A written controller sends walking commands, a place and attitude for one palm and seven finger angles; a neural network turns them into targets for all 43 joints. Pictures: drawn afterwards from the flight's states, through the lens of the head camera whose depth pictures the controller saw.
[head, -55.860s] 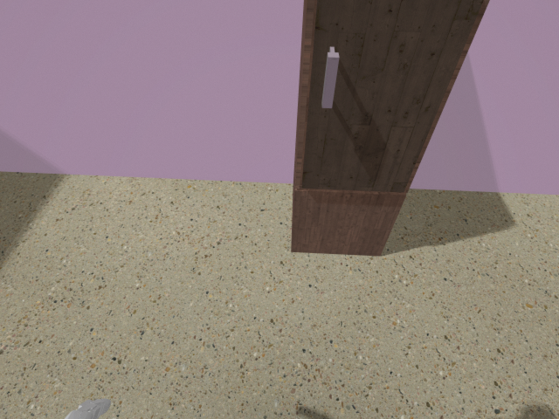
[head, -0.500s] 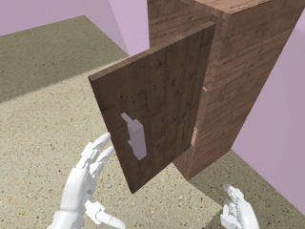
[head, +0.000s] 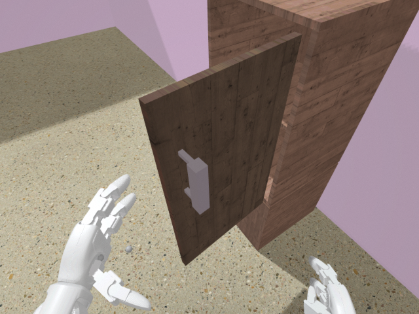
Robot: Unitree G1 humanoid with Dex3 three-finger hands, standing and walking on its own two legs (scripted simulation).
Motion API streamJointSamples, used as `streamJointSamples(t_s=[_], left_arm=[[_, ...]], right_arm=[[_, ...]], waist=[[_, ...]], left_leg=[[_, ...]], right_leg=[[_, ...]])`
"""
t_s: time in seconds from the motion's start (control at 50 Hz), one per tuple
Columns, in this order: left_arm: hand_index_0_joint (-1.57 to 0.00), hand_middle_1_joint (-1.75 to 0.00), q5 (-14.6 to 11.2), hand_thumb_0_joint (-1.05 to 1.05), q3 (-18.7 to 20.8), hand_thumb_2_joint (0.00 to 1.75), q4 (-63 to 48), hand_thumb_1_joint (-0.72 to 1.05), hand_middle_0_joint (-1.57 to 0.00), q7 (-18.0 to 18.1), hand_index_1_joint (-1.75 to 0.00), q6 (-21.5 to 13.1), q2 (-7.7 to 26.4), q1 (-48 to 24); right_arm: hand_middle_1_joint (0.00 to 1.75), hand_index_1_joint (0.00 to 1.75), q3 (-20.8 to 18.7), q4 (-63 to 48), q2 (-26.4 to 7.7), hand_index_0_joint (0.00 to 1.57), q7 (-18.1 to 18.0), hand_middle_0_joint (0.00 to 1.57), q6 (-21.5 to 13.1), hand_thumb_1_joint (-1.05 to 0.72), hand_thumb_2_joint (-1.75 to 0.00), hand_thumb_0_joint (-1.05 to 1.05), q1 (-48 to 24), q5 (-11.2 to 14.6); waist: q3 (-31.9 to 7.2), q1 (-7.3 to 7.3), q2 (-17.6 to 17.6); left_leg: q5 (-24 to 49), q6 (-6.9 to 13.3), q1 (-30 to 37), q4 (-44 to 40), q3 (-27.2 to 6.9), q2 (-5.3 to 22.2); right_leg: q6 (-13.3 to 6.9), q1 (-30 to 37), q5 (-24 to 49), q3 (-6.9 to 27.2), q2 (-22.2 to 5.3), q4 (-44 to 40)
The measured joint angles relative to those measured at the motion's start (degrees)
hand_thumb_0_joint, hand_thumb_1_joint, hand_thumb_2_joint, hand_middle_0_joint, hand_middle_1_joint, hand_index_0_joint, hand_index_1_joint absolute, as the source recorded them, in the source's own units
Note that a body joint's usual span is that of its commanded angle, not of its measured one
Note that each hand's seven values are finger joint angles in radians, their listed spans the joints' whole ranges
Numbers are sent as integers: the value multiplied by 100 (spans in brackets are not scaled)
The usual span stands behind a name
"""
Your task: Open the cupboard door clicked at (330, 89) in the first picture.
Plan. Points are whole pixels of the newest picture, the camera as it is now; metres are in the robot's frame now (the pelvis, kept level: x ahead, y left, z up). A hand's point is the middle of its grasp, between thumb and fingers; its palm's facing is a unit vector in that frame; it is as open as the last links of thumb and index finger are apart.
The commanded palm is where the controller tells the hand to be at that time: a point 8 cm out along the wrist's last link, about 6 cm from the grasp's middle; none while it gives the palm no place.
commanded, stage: draw the hand back to the body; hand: left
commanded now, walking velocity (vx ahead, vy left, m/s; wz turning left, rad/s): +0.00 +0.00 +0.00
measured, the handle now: (192, 181) +0.34 +0.06 +0.10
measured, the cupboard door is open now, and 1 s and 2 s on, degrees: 96 96 96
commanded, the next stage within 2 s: step back with the hand held close in 1.36 s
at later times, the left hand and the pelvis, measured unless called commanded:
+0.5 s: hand (69, 237) +0.20 +0.21 +0.15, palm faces +0.23 -0.93 -0.28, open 14.7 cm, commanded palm +0.16 +0.26 +0.17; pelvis +0.01 +0.02 +0.03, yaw +0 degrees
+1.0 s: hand (19, 206) +0.21 +0.27 +0.19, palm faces +0.44 -0.80 -0.41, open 8.9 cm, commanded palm +0.17 +0.31 +0.21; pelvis +0.02 +0.01 +0.04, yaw -1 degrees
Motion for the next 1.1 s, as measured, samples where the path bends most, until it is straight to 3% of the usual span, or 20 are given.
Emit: streamJointSamples(t_s=[0.3,0.4,0.46,0.52,0.68,1.02,1.1], left_arm=[[-15,-30,-319,-1,508,32,-338,-47,-15,-477,-30,478,230,100],[-16,-30,533,-1,458,36,-592,-37,-16,719,-30,555,389,171],[-16,-30,783,-1,432,40,-660,-29,-16,1155,-30,528,338,252],[-17,-30,907,-1,463,44,-620,-19,-16,1371,-30,488,352,283],[-18,-30,1008,0,810,55,-485,8,-18,1568,-30,421,511,151],[-20,-30,879,1,1745,80,-260,66,-20,1596,-30,302,783,-118],[-21,-30,866,1,1796,85,-210,77,-20,1605,-30,268,733,-167]], right_arm=[[30,30,39,144,-103,21,-75,20,-229,-90,-90,1,-171,66],[30,30,66,190,-5,21,-185,20,-121,-90,-90,1,-250,-86],[30,30,82,248,25,21,-177,20,-51,-90,-90,1,-264,-147],[30,30,88,362,42,21,-165,20,27,-90,-90,1,-283,-189],[30,30,36,640,37,21,-126,20,155,-90,-90,1,-331,-234],[30,30,-189,836,-48,21,-95,20,389,-90,-90,1,-501,-202],[30,30,-219,850,-70,21,-70,20,401,-90,-90,1,-526,-194]], waist=[[55,147,40],[227,223,13],[324,236,5],[407,260,4],[566,299,34],[578,342,82],[587,347,101]], left_leg=[[126,121,478,-363,-30,-80],[289,139,907,-787,35,-66],[425,150,1160,-1099,67,-89],[548,166,1396,-1392,100,-116],[767,173,1848,-1948,145,-155],[918,83,2228,-2384,177,-57],[949,63,2255,-2425,170,-40]], right_leg=[[129,579,196,-26,-59,-519],[153,998,399,39,-27,-972],[166,1239,535,71,-38,-1272],[183,1452,647,105,-54,-1531],[202,1856,831,152,-74,-2004],[120,2202,980,182,40,-2415],[99,2228,1006,174,58,-2451]])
